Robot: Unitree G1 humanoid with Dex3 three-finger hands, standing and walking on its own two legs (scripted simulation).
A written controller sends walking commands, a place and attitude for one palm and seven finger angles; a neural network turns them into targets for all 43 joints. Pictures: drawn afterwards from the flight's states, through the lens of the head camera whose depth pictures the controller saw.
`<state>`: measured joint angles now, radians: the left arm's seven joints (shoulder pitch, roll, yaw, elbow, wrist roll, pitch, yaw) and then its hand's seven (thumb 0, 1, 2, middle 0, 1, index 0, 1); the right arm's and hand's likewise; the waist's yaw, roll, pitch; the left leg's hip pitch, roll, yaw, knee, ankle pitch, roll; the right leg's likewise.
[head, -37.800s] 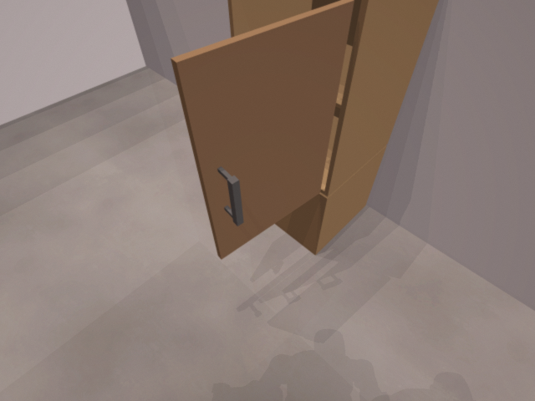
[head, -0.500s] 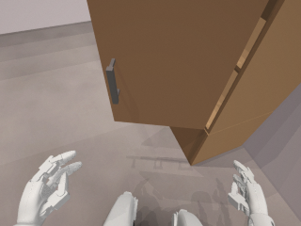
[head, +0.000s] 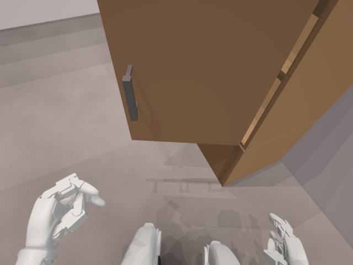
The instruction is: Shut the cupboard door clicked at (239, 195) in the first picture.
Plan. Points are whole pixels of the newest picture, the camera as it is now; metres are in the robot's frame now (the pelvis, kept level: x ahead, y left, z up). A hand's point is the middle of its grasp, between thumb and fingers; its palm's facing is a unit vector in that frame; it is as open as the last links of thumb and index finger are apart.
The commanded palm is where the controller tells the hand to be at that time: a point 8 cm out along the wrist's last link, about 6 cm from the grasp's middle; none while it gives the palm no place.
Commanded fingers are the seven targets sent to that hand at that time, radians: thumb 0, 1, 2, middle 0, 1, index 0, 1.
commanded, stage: raise the hand and make a fist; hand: left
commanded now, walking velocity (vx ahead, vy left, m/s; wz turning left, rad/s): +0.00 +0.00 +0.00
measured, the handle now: (132, 94) +0.51 +0.17 +0.05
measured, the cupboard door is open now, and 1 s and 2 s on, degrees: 63 63 63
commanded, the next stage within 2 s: bring the fist close to the handle in 0.96 s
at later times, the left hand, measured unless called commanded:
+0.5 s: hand (85, 209) +0.21 +0.20 +0.05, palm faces +0.05 -1.00 -0.03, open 3.1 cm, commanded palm +0.20 +0.24 +0.05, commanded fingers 0.00 0.90 0.90 -1.30 -1.50 -1.30 -1.50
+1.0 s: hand (95, 206) +0.22 +0.18 +0.05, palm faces +0.04 -1.00 -0.04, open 3.1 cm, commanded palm +0.20 +0.23 +0.05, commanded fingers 0.00 0.90 0.90 -1.30 -1.50 -1.30 -1.50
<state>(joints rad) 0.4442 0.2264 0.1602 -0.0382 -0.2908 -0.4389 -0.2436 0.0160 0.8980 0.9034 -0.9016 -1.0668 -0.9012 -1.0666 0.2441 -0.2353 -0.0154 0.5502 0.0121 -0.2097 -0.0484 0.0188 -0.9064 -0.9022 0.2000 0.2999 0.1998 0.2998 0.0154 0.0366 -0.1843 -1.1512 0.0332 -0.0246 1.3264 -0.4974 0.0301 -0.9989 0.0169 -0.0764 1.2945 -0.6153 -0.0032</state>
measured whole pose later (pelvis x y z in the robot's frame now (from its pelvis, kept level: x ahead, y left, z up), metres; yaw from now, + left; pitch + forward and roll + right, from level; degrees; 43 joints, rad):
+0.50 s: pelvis +0.00 +0.00 +0.00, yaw +1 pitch +18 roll -5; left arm 0.41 0.24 0.13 -0.05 -0.26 -0.41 -0.21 0.02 0.90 0.90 -1.28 -1.48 -1.28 -1.48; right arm 0.22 -0.22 0.03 0.48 0.00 -0.16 -0.03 0.02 -0.91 -0.90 0.20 0.30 0.20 0.30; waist 0.02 0.04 -0.19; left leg -1.14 0.03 -0.04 1.32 -0.50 0.03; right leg -0.97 0.02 -0.09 1.27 -0.61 0.00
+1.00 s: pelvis +0.00 -0.01 +0.00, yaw +0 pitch +18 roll -4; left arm 0.40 0.23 0.13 -0.01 -0.27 -0.43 -0.21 0.02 0.90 0.90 -1.30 -1.50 -1.30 -1.50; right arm 0.23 -0.23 0.01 0.50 0.01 -0.14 -0.04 0.02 -0.91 -0.90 0.20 0.30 0.20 0.30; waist 0.01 0.05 -0.20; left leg -1.14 0.04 -0.04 1.32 -0.50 0.01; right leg -0.99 0.03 -0.08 1.30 -0.62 -0.02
